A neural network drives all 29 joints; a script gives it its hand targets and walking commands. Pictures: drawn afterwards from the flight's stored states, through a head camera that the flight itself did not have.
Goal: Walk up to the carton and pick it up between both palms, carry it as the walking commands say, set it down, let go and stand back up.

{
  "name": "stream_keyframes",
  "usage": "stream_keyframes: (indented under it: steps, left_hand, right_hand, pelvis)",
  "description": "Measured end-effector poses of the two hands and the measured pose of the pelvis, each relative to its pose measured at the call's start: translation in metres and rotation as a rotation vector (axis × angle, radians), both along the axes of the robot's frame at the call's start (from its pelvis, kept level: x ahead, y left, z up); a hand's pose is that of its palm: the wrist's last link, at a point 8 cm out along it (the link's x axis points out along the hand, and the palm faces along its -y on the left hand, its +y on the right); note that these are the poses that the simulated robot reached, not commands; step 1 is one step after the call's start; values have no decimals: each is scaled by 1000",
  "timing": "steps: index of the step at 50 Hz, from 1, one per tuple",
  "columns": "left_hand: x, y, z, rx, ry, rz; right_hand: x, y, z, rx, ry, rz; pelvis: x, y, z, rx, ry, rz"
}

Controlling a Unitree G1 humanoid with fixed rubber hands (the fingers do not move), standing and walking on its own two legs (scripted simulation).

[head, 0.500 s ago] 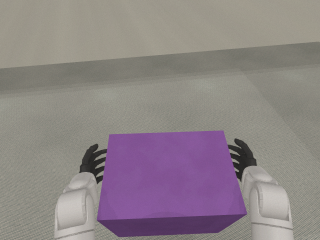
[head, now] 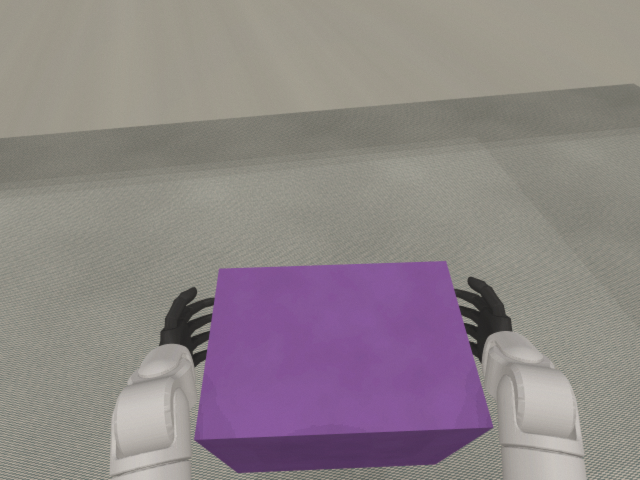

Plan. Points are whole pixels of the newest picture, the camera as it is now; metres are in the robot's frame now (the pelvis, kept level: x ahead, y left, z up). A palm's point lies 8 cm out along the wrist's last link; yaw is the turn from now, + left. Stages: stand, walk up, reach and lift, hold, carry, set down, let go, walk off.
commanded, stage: carry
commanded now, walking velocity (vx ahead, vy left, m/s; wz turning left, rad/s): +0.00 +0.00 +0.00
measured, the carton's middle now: (335, 373) +0.27 +0.00 -0.02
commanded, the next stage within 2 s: none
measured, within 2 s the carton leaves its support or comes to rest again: neither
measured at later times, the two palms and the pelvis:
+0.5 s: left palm (172, 298) +0.31 +0.19 +0.09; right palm (476, 290) +0.31 -0.18 +0.09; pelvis +0.09 +0.01 -0.01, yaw +0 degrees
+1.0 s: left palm (205, 202) +0.51 +0.19 +0.08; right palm (430, 183) +0.54 -0.18 +0.08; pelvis +0.30 +0.00 +0.00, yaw +4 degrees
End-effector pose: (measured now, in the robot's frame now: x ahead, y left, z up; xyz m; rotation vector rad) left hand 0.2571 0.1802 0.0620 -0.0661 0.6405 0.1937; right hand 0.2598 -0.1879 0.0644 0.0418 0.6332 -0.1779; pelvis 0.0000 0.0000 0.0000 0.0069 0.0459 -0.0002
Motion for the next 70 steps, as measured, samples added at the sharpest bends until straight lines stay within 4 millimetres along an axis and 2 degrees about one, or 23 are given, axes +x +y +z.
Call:
stream_keyframes:
  steps: [6, 9, 13, 17, 25, 34, 39, 42, 45, 48, 52, 56, 61, 66, 70]
  left_hand:
    - [1, 0, -1, 1, 1, -2]
    - [-4, 1, 12, -15, -37, 7]
    - [-8, 6, 26, -32, -57, 21]
    - [2, 12, 29, -35, -33, 19]
    - [56, 12, 32, -16, -18, 3]
    - [116, 24, 8, -54, 25, 52]
    - [160, 24, 9, -30, 28, 18]
    - [189, 17, 7, -47, 12, 22]
    - [218, 9, 4, -60, -11, 45]
    - [241, 8, 8, -61, 15, 87]
    - [268, 16, 25, -55, 24, 143]
    - [305, 28, 39, -45, -5, 167]
    - [369, 46, 39, -36, -22, 148]
    - [454, 66, 19, -25, -26, 81]
    - [507, 69, 14, -29, 29, 18]
  right_hand:
    - [0, 0, 0, -2, 1, 0]
    - [-5, 1, 12, 12, -36, -5]
    - [-7, 6, 28, 9, -54, -3]
    - [3, 12, 33, 12, -31, -11]
    - [52, 12, 29, 25, -16, -24]
    - [126, 23, 15, 21, 21, -5]
    - [154, 24, 3, 78, 31, -62]
    - [180, 17, 2, 76, 24, -72]
    - [218, 9, 2, 51, 1, -39]
    - [258, 8, 10, 23, 26, 19]
    - [305, 19, 26, 38, 27, 62]
    - [352, 31, 38, 49, -5, 88]
    - [412, 49, 37, 33, -15, 86]
    - [477, 67, 20, 26, -17, 36]
    - [506, 69, 16, 41, 41, -44]
  pelvis:
    - [0, 0, 0, 0, 0, -1]
    - [4, 1, -1, -3, 3, 0]
    - [18, 4, -1, -11, 14, 2]
    - [38, 9, 0, -7, 15, -3]
    - [89, 12, -6, -4, 27, -3]
    - [152, 18, -13, 7, 43, 3]
    - [190, 19, -12, -23, 45, 8]
    - [219, 13, -14, -36, 42, 18]
    - [254, 3, -20, -40, 20, 43]
    - [283, -1, -10, -30, 25, 64]
    - [322, -2, 8, -4, 32, 79]
    - [364, 4, 15, 14, 32, 80]
    - [425, 22, 10, 11, 20, 69]
    - [492, 48, -12, 13, 8, 30]
    - [532, 58, -3, 8, 23, 15]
